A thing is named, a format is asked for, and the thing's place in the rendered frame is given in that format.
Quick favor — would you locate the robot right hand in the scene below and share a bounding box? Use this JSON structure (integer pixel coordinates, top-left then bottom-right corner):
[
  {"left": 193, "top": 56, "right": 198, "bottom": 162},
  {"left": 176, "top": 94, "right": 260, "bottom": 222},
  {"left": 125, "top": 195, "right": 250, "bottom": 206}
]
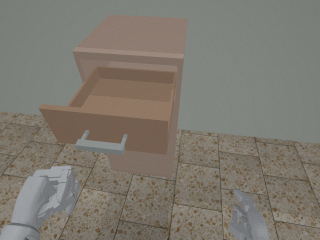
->
[{"left": 229, "top": 188, "right": 270, "bottom": 240}]

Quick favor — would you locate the drawer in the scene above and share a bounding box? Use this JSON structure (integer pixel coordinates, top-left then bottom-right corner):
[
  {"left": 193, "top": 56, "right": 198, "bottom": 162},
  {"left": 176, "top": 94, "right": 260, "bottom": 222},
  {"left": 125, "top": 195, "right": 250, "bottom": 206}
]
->
[{"left": 38, "top": 66, "right": 177, "bottom": 155}]

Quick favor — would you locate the cabinet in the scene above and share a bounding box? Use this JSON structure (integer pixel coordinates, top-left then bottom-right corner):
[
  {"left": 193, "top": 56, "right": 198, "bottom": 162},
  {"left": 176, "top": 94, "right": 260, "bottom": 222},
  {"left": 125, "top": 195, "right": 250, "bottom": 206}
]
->
[{"left": 72, "top": 14, "right": 188, "bottom": 178}]

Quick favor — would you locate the robot left hand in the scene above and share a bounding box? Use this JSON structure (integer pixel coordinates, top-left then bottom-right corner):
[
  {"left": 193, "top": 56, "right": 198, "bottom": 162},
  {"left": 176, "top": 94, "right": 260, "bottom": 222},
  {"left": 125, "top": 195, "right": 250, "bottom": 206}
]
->
[{"left": 10, "top": 166, "right": 80, "bottom": 230}]

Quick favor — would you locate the robot left forearm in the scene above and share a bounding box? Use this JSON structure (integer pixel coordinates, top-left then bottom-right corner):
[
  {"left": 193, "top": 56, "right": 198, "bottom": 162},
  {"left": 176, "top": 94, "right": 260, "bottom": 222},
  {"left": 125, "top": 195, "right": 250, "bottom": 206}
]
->
[{"left": 0, "top": 223, "right": 41, "bottom": 240}]

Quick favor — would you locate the handle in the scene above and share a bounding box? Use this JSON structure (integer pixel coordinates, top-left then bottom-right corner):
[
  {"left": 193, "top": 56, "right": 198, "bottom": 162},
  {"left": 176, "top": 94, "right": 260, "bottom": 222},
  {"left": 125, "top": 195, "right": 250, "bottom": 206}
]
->
[{"left": 75, "top": 130, "right": 128, "bottom": 155}]

